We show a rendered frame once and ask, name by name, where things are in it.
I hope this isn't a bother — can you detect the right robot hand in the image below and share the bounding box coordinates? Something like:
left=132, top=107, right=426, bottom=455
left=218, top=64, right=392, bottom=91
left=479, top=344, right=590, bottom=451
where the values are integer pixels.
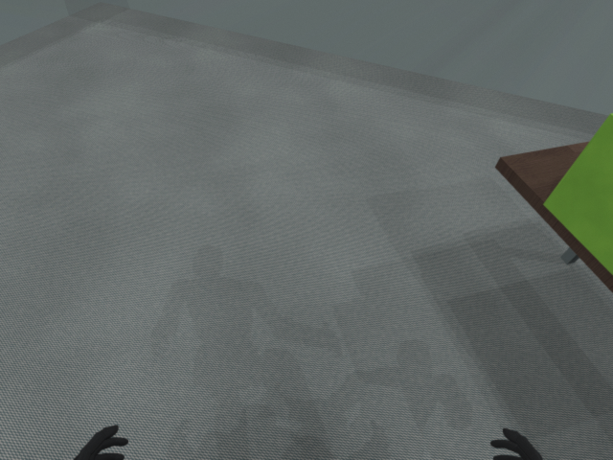
left=490, top=428, right=543, bottom=460

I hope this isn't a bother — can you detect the left robot hand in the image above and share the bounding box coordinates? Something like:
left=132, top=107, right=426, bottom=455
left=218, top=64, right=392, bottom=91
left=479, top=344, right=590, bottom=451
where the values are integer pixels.
left=74, top=425, right=128, bottom=460

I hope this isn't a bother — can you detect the table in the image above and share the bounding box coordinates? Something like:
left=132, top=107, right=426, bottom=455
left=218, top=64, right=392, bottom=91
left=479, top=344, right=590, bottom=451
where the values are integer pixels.
left=495, top=142, right=613, bottom=293

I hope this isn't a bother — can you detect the carton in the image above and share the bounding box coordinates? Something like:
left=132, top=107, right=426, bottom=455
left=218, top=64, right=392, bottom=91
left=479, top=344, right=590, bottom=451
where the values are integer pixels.
left=543, top=113, right=613, bottom=275

